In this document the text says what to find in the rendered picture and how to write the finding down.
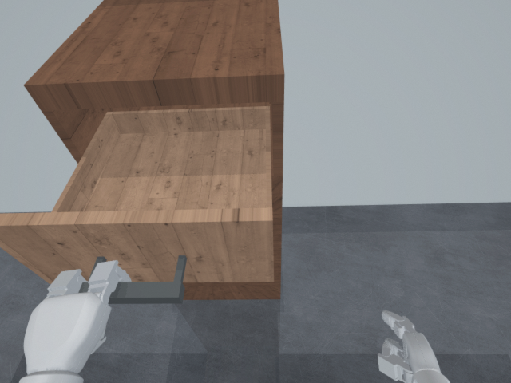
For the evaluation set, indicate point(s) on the drawer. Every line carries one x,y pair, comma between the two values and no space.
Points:
156,184

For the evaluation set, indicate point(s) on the handle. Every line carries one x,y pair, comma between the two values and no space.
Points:
147,292

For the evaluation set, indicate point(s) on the cabinet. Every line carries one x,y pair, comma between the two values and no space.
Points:
137,55

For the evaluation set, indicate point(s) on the robot right hand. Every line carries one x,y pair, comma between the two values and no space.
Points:
402,361

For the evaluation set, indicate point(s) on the robot left hand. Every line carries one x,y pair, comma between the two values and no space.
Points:
67,326

